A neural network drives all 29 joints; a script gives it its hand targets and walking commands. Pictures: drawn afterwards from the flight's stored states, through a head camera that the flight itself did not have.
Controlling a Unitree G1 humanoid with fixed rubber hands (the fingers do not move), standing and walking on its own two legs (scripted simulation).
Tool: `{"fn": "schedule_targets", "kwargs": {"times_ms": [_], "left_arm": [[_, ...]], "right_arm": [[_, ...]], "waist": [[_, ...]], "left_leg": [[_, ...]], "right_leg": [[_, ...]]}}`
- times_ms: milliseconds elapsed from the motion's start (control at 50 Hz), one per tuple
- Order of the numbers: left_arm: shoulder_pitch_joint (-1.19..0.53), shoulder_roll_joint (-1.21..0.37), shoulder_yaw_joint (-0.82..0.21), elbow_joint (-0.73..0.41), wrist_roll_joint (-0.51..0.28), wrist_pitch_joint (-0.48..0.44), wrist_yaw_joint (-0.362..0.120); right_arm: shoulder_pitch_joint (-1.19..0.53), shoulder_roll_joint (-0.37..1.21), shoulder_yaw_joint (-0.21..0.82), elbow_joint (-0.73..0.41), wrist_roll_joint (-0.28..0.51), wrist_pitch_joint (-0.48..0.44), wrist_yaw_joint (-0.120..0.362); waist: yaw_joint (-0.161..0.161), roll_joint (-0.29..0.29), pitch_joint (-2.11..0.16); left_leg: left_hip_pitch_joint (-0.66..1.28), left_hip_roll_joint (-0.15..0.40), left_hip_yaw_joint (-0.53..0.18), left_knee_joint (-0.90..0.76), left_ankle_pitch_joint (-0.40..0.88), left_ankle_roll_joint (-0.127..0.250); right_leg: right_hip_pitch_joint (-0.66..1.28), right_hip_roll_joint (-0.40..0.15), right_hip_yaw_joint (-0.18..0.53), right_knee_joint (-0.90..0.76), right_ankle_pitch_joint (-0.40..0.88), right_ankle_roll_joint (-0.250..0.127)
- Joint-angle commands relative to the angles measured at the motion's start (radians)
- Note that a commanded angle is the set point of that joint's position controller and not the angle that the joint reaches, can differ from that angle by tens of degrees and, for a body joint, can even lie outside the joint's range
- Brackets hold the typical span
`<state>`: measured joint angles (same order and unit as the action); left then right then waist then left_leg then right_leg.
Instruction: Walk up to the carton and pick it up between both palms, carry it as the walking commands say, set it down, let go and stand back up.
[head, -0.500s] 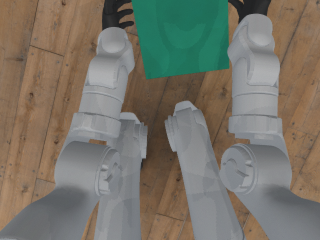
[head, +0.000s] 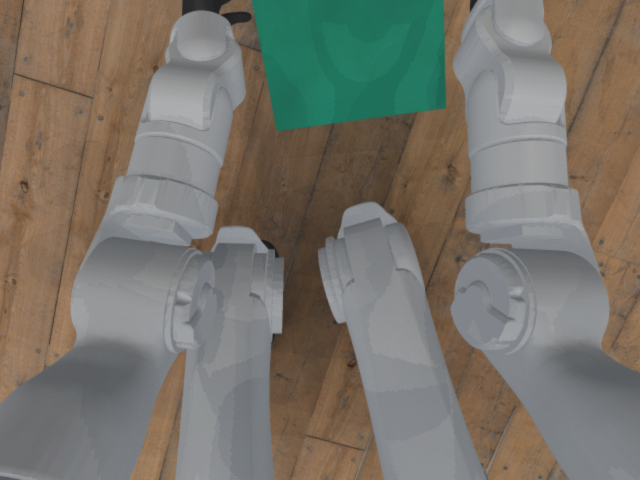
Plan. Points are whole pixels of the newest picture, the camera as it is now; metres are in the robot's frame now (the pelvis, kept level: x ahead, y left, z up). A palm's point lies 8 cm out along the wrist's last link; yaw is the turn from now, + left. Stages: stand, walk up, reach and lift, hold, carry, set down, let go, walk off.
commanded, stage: set down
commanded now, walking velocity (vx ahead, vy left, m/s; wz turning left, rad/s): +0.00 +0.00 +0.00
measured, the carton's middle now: out of the picture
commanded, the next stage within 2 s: none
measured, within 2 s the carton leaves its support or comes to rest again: rests again in 1.76 s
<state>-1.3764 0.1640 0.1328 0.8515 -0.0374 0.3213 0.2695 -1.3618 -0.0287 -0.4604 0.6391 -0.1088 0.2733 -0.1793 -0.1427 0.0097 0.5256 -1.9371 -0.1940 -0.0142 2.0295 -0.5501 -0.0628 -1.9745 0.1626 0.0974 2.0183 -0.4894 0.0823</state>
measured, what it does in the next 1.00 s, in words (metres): lowers itself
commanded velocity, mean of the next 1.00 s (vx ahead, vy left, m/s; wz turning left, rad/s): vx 0.00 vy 0.00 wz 0.00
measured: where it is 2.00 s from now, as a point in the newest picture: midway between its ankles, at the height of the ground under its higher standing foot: (320, 302)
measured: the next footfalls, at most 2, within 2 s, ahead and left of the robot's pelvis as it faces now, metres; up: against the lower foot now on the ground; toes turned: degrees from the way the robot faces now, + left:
none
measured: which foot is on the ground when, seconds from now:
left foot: down 0.00-1.00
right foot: down 0.00-1.00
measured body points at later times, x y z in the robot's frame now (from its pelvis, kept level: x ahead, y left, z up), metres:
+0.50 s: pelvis +0.02 +0.00 -0.04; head +0.39 -0.03 +0.21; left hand +0.56 +0.04 -0.24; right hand +0.55 -0.22 -0.20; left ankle +0.14 +0.11 -0.39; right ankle +0.15 -0.12 -0.39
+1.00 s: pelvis +0.03 +0.01 -0.06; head +0.40 -0.03 +0.19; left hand +0.58 +0.04 -0.26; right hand +0.56 -0.22 -0.22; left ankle +0.14 +0.11 -0.39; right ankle +0.15 -0.12 -0.39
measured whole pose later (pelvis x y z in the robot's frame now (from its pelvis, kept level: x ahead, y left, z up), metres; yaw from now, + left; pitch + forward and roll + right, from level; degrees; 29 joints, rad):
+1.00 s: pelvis +0.03 +0.01 -0.06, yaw +1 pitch +29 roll -1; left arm -1.50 0.24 -0.07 1.12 -0.17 0.22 0.22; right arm -1.44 -0.18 -0.44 0.95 -0.03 0.16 -0.06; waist -0.15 0.04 0.52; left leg -2.13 -0.20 0.00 2.26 -0.64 -0.03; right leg -2.13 0.07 0.03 2.23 -0.60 0.05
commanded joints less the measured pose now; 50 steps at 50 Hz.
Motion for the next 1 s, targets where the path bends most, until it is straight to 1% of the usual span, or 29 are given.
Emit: {"fn": "schedule_targets", "kwargs": {"times_ms": [0, 40, 100, 180, 260, 300, 360, 400, 420, 440, 480, 500, 520, 540, 560, 580, 600, 620, 640, 660, 700, 800, 820, 860, 880, 900, 920, 940, 980], "left_arm": [[-0.950, -0.876, -0.396, -0.390, -0.147, -0.136, -0.291], [-0.963, -0.874, -0.382, -0.377, -0.126, -0.141, -0.292], [-0.974, -0.889, -0.404, -0.418, -0.141, -0.159, -0.285], [-1.026, -0.888, -0.460, -0.481, -0.183, -0.177, -0.280], [-1.004, -0.858, -0.453, -0.417, -0.205, -0.187, -0.270], [-1.013, -0.838, -0.457, -0.409, -0.211, -0.196, -0.267], [-1.097, -0.813, -0.442, -0.455, -0.231, -0.219, -0.272], [-1.016, -0.776, -0.420, -0.341, -0.218, -0.214, -0.268], [-0.999, -0.809, -0.414, -0.312, -0.222, -0.211, -0.272], [-1.044, -0.790, -0.423, -0.384, -0.243, -0.226, -0.270], [-1.013, -0.754, -0.387, -0.297, -0.192, -0.218, -0.270], [-1.025, -0.752, -0.401, -0.287, -0.200, -0.222, -0.268], [-0.985, -0.747, -0.366, -0.234, -0.197, -0.223, -0.275], [-0.960, -0.755, -0.364, -0.276, -0.197, -0.237, -0.275], [-0.976, -0.725, -0.372, -0.253, -0.187, -0.232, -0.268], [-0.973, -0.754, -0.386, -0.263, -0.197, -0.232, -0.275], [-1.026, -0.742, -0.408, -0.344, -0.204, -0.250, -0.267], [-0.936, -0.787, -0.411, -0.226, -0.213, -0.240, -0.271], [-0.978, -0.754, -0.400, -0.244, -0.220, -0.243, -0.270], [-0.972, -0.774, -0.427, -0.253, -0.227, -0.246, -0.269], [-0.955, -0.740, -0.404, -0.231, -0.199, -0.231, -0.273], [-0.983, -0.766, -0.407, -0.252, -0.222, -0.245, -0.283], [-0.964, -0.747, -0.395, -0.228, -0.202, -0.243, -0.280], [-0.935, -0.759, -0.394, -0.182, -0.208, -0.236, -0.282], [-0.939, -0.725, -0.369, -0.190, -0.188, -0.245, -0.278], [-0.918, -0.791, -0.403, -0.177, -0.198, -0.239, -0.278], [-0.962, -0.797, -0.426, -0.239, -0.204, -0.242, -0.277], [-0.939, -0.774, -0.392, -0.181, -0.200, -0.235, -0.276], [-0.935, -0.730, -0.341, -0.156, -0.190, -0.238, -0.281]], "right_arm": [[-0.633, 0.941, 0.621, -0.014, 0.180, 0.035, 0.291], [-0.553, 0.936, 0.592, 0.095, 0.152, 0.042, 0.299], [-0.581, 0.942, 0.627, 0.050, 0.202, 0.025, 0.299], [-0.548, 0.893, 0.613, 0.077, 0.188, 0.017, 0.302], [-0.545, 0.863, 0.583, 0.099, 0.179, 0.001, 0.297], [-0.561, 0.835, 0.598, 0.094, 0.202, -0.006, 0.298], [-0.507, 0.833, 0.525, 0.205, 0.168, -0.003, 0.302], [-0.598, 0.781, 0.532, 0.131, 0.201, -0.030, 0.309], [-0.611, 0.750, 0.512, 0.142, 0.175, -0.034, 0.311], [-0.602, 0.758, 0.531, 0.139, 0.192, -0.038, 0.309], [-0.571, 0.745, 0.458, 0.251, 0.177, -0.031, 0.324], [-0.516, 0.727, 0.433, 0.295, 0.149, -0.029, 0.331], [-0.531, 0.720, 0.422, 0.304, 0.140, -0.033, 0.335], [-0.613, 0.722, 0.456, 0.183, 0.171, -0.051, 0.340], [-0.575, 0.714, 0.442, 0.231, 0.170, -0.052, 0.338], [-0.592, 0.689, 0.420, 0.239, 0.170, -0.059, 0.342], [-0.579, 0.718, 0.450, 0.220, 0.196, -0.062, 0.342], [-0.604, 0.656, 0.443, 0.191, 0.186, -0.078, 0.333], [-0.542, 0.663, 0.426, 0.304, 0.159, -0.065, 0.337], [-0.521, 0.678, 0.426, 0.283, 0.152, -0.066, 0.339], [-0.555, 0.665, 0.410, 0.282, 0.164, -0.070, 0.345], [-0.553, 0.668, 0.396, 0.281, 0.164, -0.081, 0.354], [-0.549, 0.683, 0.402, 0.316, 0.171, -0.076, 0.353], [-0.544, 0.650, 0.378, 0.323, 0.150, -0.073, 0.361], [-0.578, 0.658, 0.403, 0.307, 0.162, -0.078, 0.366], [-0.534, 0.602, 0.373, 0.324, 0.148, -0.084, 0.378], [-0.534, 0.633, 0.373, 0.297, 0.145, -0.085, 0.379], [-0.541, 0.624, 0.367, 0.320, 0.140, -0.079, 0.382], [-0.555, 0.628, 0.379, 0.317, 0.127, -0.072, 0.386]], "waist": [[0.006, 0.003, -2.061], [-0.003, -0.021, -1.997], [0.017, 0.025, -2.065], [-0.048, 0.012, -2.074], [-0.060, 0.044, -1.978], [-0.038, 0.035, -1.989], [-0.094, 0.048, -1.874], [-0.057, 0.061, -1.823], [-0.088, 0.061, -1.788], [-0.082, 0.058, -1.830], [-0.053, 0.120, -1.668], [-0.108, 0.098, -1.655], [-0.090, 0.081, -1.573], [-0.063, 0.099, -1.666], [-0.055, 0.098, -1.664], [-0.080, 0.137, -1.642], [-0.067, 0.148, -1.690], [-0.106, 0.133, -1.679], [-0.122, 0.103, -1.612], [-0.154, 0.098, -1.633], [-0.107, 0.124, -1.610], [-0.147, 0.134, -1.579], [-0.115, 0.123, -1.533], [-0.143, 0.111, -1.486], [-0.108, 0.099, -1.505], [-0.164, 0.139, -1.464], [-0.176, 0.140, -1.516], [-0.166, 0.159, -1.449], [-0.142, 0.082, -1.426]], "left_leg": [[0.526, -0.008, 0.113, -0.145, 0.192, 0.047], [0.479, -0.002, 0.109, -0.142, 0.168, 0.048], [0.525, 0.002, 0.111, -0.103, 0.231, 0.043], [0.536, -0.005, 0.109, -0.074, 0.269, 0.032], [0.531, -0.002, 0.093, -0.053, 0.296, 0.033], [0.526, 0.003, 0.099, -0.030, 0.294, 0.037], [0.467, 0.003, 0.102, -0.015, 0.251, 0.032], [0.460, 0.014, 0.095, -0.009, 0.251, 0.040], [0.434, 0.003, 0.083, -0.011, 0.275, 0.041], [0.458, 0.005, 0.090, -0.003, 0.283, 0.042], [0.415, 0.010, 0.093, -0.011, 0.254, 0.035], [0.429, 0.021, 0.065, -0.009, 0.227, 0.034], [0.392, 0.016, 0.069, -0.007, 0.231, 0.036], [0.421, 0.017, 0.073, 0.012, 0.309, 0.041], [0.407, 0.015, 0.076, 0.014, 0.309, 0.038], [0.426, 0.012, 0.071, 0.016, 0.345, 0.028], [0.463, 0.015, 0.073, 0.028, 0.361, 0.034], [0.436, 0.010, 0.063, 0.036, 0.379, 0.034], [0.402, 0.011, 0.068, 0.033, 0.329, 0.032], [0.427, 0.014, 0.063, 0.042, 0.338, 0.030], [0.400, 0.015, 0.063, 0.036, 0.321, 0.031], [0.371, 0.005, 0.062, 0.046, 0.345, 0.031], [0.347, 0.012, 0.056, 0.055, 0.346, 0.038], [0.350, 0.012, 0.040, 0.039, 0.330, 0.039], [0.342, 0.009, 0.049, 0.051, 0.302, 0.045], [0.343, 0.003, 0.032, 0.036, 0.304, 0.044], [0.396, 0.007, 0.016, 0.045, 0.359, 0.040], [0.377, -0.005, 0.041, 0.036, 0.305, 0.038], [0.302, -0.001, 0.046, 0.048, 0.288, 0.045]], "right_leg": [[0.855, -0.027, -0.137, -0.184, 0.295, -0.039], [0.789, -0.022, -0.152, -0.169, 0.278, -0.036], [0.800, -0.020, -0.140, -0.133, 0.337, -0.046], [0.792, -0.021, -0.157, -0.097, 0.395, -0.055], [0.693, -0.019, -0.160, -0.070, 0.391, -0.058], [0.703, -0.024, -0.151, -0.049, 0.407, -0.057], [0.674, -0.027, -0.142, -0.056, 0.366, -0.065], [0.591, -0.029, -0.140, -0.041, 0.348, -0.062], [0.573, -0.027, -0.155, -0.032, 0.368, -0.065], [0.623, -0.030, -0.146, -0.035, 0.377, -0.064], [0.483, -0.022, -0.134, -0.035, 0.324, -0.072], [0.452, -0.027, -0.160, 0.002, 0.314, -0.077], [0.455, -0.028, -0.146, -0.017, 0.305, -0.076], [0.469, -0.024, -0.143, 0.006, 0.373, -0.072], [0.479, -0.026, -0.145, 0.017, 0.386, -0.076], [0.467, -0.027, -0.142, 0.013, 0.402, -0.080], [0.466, -0.026, -0.136, 0.025, 0.415, -0.082], [0.461, -0.028, -0.146, 0.020, 0.442, -0.083], [0.462, -0.037, -0.147, 0.021, 0.406, -0.088], [0.465, -0.034, -0.144, 0.016, 0.408, -0.089], [0.433, -0.038, -0.139, 0.016, 0.393, -0.096], [0.442, -0.039, -0.136, 0.015, 0.430, -0.099], [0.387, -0.038, -0.134, 0.039, 0.421, -0.097], [0.357, -0.046, -0.147, 0.046, 0.380, -0.096], [0.389, -0.043, -0.142, 0.043, 0.361, -0.091], [0.303, -0.046, -0.159, 0.049, 0.362, -0.104], [0.287, -0.045, -0.158, 0.065, 0.399, -0.108], [0.324, -0.050, -0.151, 0.035, 0.341, -0.104], [0.347, -0.053, -0.144, 0.019, 0.350, -0.089]]}}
